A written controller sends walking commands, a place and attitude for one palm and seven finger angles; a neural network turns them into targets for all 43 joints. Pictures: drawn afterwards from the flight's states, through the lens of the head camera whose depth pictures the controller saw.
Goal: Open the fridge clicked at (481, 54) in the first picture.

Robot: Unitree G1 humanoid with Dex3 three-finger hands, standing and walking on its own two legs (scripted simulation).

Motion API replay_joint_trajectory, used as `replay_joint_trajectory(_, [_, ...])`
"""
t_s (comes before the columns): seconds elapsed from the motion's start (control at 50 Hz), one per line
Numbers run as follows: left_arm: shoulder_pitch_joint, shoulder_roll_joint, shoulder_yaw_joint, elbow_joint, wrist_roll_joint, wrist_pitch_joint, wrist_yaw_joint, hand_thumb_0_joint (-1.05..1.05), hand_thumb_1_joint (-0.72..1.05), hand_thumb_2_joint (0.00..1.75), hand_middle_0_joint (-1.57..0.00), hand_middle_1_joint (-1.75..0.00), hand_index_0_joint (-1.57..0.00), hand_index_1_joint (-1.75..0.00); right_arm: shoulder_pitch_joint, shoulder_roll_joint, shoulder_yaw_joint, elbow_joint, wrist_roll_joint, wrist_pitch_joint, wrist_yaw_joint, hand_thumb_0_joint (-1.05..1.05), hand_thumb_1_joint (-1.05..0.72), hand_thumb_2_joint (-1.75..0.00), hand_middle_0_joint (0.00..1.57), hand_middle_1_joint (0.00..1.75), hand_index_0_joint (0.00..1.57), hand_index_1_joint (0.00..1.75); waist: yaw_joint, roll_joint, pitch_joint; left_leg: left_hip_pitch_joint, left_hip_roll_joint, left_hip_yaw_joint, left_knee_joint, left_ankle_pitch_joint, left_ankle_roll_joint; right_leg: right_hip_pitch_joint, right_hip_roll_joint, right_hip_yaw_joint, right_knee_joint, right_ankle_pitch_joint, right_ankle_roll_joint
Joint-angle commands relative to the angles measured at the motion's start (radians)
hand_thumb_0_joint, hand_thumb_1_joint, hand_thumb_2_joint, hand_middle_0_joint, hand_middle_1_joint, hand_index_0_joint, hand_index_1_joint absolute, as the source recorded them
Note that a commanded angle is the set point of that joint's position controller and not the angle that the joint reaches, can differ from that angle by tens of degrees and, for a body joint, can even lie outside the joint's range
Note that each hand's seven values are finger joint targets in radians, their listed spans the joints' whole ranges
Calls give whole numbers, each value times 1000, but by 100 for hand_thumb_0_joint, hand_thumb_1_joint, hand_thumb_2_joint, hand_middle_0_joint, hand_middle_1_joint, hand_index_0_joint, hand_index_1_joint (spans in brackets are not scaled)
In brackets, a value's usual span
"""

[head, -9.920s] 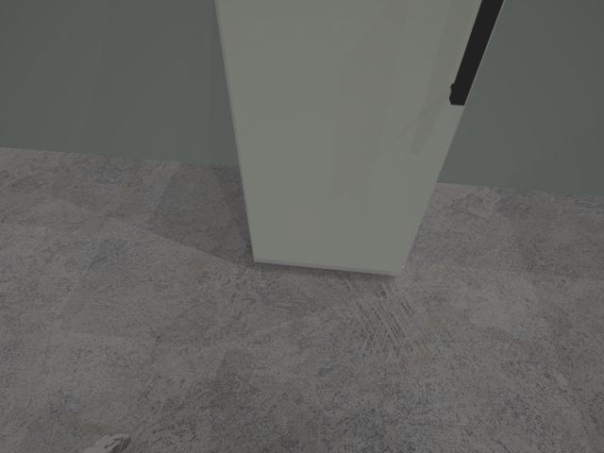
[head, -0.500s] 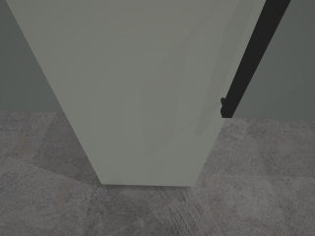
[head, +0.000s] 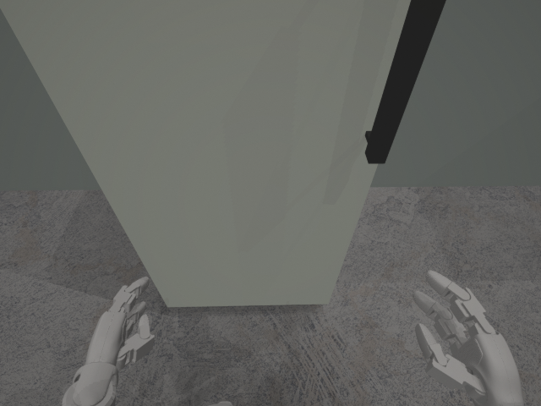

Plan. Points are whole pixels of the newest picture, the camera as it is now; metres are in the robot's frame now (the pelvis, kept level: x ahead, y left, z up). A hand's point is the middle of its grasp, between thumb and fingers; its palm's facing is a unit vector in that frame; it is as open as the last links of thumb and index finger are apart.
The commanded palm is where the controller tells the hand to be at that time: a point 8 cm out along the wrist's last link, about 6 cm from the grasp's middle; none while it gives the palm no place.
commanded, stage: raise the hand to about handle height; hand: right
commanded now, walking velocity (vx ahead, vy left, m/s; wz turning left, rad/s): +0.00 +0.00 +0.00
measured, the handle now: (413, 18) +0.52 -0.14 +0.32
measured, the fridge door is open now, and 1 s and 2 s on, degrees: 0 0 0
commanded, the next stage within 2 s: move the hooked fingers beside the handle in 1.74 s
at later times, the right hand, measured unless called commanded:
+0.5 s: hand (517, 303) +0.23 -0.25 +0.13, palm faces -0.01 +1.00 -0.07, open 11.3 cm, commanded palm +0.19 -0.30 +0.15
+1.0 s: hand out of the picture +0.26 -0.29 +0.23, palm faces +0.04 +0.99 -0.12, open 13.8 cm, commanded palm +0.23 -0.33 +0.24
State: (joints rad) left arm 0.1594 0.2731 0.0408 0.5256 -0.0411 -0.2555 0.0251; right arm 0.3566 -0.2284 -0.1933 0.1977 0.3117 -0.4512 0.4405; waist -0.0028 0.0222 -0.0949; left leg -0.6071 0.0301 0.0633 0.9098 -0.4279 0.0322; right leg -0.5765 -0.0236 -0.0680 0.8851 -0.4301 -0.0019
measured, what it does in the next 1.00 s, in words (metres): stands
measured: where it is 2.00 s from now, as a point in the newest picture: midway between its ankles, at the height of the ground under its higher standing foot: outside the picture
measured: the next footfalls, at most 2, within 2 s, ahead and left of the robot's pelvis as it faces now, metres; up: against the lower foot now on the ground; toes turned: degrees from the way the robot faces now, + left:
none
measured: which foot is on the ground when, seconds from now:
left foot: down 0.00-1.00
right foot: down 0.00-1.00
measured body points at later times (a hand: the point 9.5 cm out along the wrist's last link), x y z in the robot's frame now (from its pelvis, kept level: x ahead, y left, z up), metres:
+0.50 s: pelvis +0.00 -0.03 +0.03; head +0.01 -0.02 +0.48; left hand +0.16 +0.19 -0.05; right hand +0.23 -0.31 +0.14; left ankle +0.02 +0.10 -0.69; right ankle +0.01 -0.12 -0.69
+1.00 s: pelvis +0.01 -0.02 +0.05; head -0.01 +0.00 +0.49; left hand +0.23 +0.18 -0.01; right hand +0.26 -0.34 +0.24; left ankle +0.02 +0.10 -0.69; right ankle +0.01 -0.12 -0.69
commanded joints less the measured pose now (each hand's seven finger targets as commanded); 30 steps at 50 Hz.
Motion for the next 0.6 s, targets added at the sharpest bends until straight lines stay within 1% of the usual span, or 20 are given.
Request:
replay_joint_trajectory(0.0, [13,96,21,-168,-3,-45,31,0,90,90,-20,-30,-20,-30,-132,-189,-146,-451,55,-38,-61,0,-46,-71,23,58,23,58,-10,-107,-166,128,-10,-102,-213,70,-19,72,31,43,-92,152,-22])
replay_joint_trajectory(0.02, [21,95,11,-164,1,-49,34,0,90,90,-20,-30,-20,-30,-164,-161,-98,-497,38,-41,-81,0,-43,-70,23,60,23,60,10,-110,-145,108,-21,-75,-202,103,-16,89,24,59,-102,157,-26])
replay_joint_trajectory(0.04, [28,99,7,-149,3,-55,40,0,90,90,-20,-30,-20,-30,-202,-166,-75,-521,18,-44,-94,0,-41,-69,24,62,24,62,30,-131,-121,86,-26,-63,-198,119,-15,102,18,70,-105,155,-28])
replay_joint_trajectory(0.06, [39,107,-3,-133,8,-57,45,0,90,90,-20,-30,-20,-30,-257,-173,-51,-521,8,-40,-95,0,-39,-68,24,63,24,63,53,-106,-89,73,-34,-52,-195,129,-12,102,11,88,-109,154,-31])
replay_joint_trajectory(0.08, [40,109,-3,-119,3,-64,50,0,90,90,-20,-30,-20,-30,-257,-176,-44,-500,-1,-31,-89,0,-36,-67,24,64,24,64,56,-110,-85,71,-33,-53,-207,121,-14,108,9,92,-114,144,-31])
replay_joint_trajectory(0.12, [34,112,-12,-106,-5,-78,56,0,90,90,-20,-30,-20,-30,-217,-179,-32,-451,-14,11,-68,0,-32,-65,24,68,24,68,46,-146,-66,82,-34,-34,-225,103,-11,119,8,104,-148,122,-28])
replay_joint_trajectory(0.14, [26,113,-15,-104,-9,-84,60,0,90,90,-20,-30,-20,-30,-221,-190,-38,-432,-9,40,-57,0,-29,-64,24,69,24,69,43,-136,-61,96,-31,-34,-243,86,-13,118,9,106,-163,106,-28])
replay_joint_trajectory(0.16, [24,117,-20,-98,-11,-85,63,0,90,90,-20,-30,-20,-30,-208,-213,-67,-380,-2,82,-46,0,-27,-63,25,70,25,70,31,-120,-50,122,-34,-35,-259,78,-10,112,8,112,-179,102,-27])
replay_joint_trajectory(0.18, [15,118,-24,-101,-15,-86,66,0,90,90,-20,-30,-20,-30,-210,-228,-86,-371,4,115,-37,0,-25,-62,25,72,25,72,22,-100,-56,147,-28,-36,-276,67,-14,110,9,110,-195,97,-26])
replay_joint_trajectory(0.22, [0,114,-30,-108,-15,-89,69,0,90,90,-20,-30,-20,-30,-192,-268,-143,-372,18,172,-34,0,-20,-60,25,75,25,75,-8,-100,-101,203,-25,-23,-289,84,-14,138,9,113,-227,122,-25])
replay_joint_trajectory(0.24, [-10,107,-33,-114,-15,-95,68,0,90,90,-20,-30,-20,-30,-178,-262,-156,-383,30,191,-39,0,-18,-59,25,76,25,76,-18,-85,-115,225,-25,-12,-292,109,-15,154,9,114,-240,143,-24])
replay_joint_trajectory(0.26, [-20,105,-39,-117,-11,-101,66,0,90,90,-20,-30,-20,-30,-169,-279,-186,-387,43,209,-43,0,-15,-58,25,78,25,78,-37,-107,-124,261,-28,-8,-291,152,-9,166,9,114,-250,183,-21])
replay_joint_trajectory(0.28, [-21,100,-46,-116,-11,-107,63,0,90,90,-20,-30,-20,-30,-181,-276,-192,-416,52,216,-49,0,-13,-57,25,80,25,80,-38,-113,-128,273,-28,2,-292,183,-10,182,9,112,-262,207,-19])
replay_joint_trajectory(0.3, [-16,96,-46,-112,-9,-113,60,0,90,90,-20,-30,-20,-30,-167,-271,-202,-432,59,220,-57,0,-11,-56,26,81,26,81,-41,-88,-139,280,-32,14,-292,208,-11,199,6,115,-272,230,-17])
replay_joint_trajectory(0.36, [-15,100,-49,-104,-6,-133,52,0,90,90,-20,-30,-20,-30,-156,-251,-199,-431,66,241,-67,0,-4,-53,26,86,26,86,-47,-52,-97,293,-37,20,-308,244,-11,210,2,113,-296,261,-15])
replay_joint_trajectory(0.44, [-2,111,-47,-89,-16,-145,57,0,90,90,-20,-30,-20,-30,-222,-273,-198,-440,50,279,-61,0,6,-49,27,92,27,92,-33,-65,-64,277,-33,22,-340,202,-17,244,-2,114,-335,218,-16])
replay_joint_trajectory(0.46, [-6,114,-48,-87,-14,-147,61,0,90,90,-20,-30,-20,-30,-249,-291,-207,-454,48,290,-58,0,8,-48,27,93,27,93,-38,-63,-57,301,-35,17,-350,214,-14,254,-1,115,-342,235,-17])
replay_joint_trajectory(0.52, [-10,109,-53,-81,-18,-154,69,0,90,90,-20,-30,-20,-30,-325,-315,-221,-507,42,315,-58,0,15,-45,27,98,27,98,-40,-112,-80,326,-32,22,-369,233,-12,316,-1,122,-372,259,-15])
replay_joint_trajectory(0.56, [-11,112,-56,-73,-15,-153,74,0,90,90,-20,-30,-20,-30,-347,-347,-252,-507,42,334,-61,0,20,-43,28,100,28,100,-49,-105,-71,354,-36,20,-387,260,-10,335,-2,121,-384,290,-14])
replay_joint_trajectory(0.58, [-16,109,-59,-69,-18,-150,76,0,90,90,-20,-30,-20,-30,-376,-338,-244,-496,47,344,-57,0,22,-42,28,102,28,102,-42,-103,-50,350,-35,23,-398,255,-11,340,-1,122,-397,276,-13])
